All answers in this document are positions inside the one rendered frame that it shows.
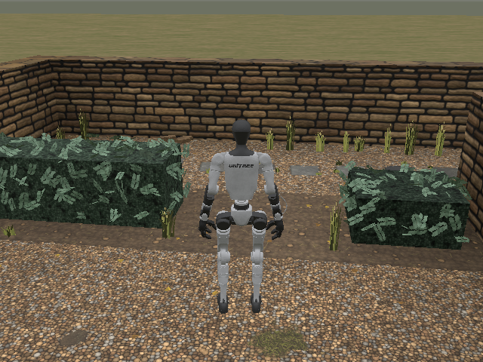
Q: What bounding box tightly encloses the humanoid robot head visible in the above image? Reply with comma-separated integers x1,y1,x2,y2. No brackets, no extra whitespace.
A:
229,119,254,156

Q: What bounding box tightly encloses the right robot upper arm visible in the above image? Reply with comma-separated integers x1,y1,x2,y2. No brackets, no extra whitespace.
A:
257,152,275,195

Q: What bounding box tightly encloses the left robot forearm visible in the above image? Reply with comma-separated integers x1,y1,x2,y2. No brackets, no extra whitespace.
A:
199,184,214,221

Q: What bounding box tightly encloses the right robot forearm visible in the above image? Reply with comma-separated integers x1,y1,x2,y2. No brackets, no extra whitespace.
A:
268,183,283,220

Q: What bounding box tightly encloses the robot left shin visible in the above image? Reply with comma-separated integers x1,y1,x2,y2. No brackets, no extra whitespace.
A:
217,252,229,303

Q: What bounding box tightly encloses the right robot hand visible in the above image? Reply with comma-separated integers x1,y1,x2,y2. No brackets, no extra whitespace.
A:
266,218,284,240

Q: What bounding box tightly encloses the left robot hand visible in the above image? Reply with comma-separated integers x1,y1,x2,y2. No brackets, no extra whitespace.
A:
198,219,217,239

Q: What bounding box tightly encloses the left robot upper arm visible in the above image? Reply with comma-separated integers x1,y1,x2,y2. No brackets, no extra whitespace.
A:
207,152,226,195

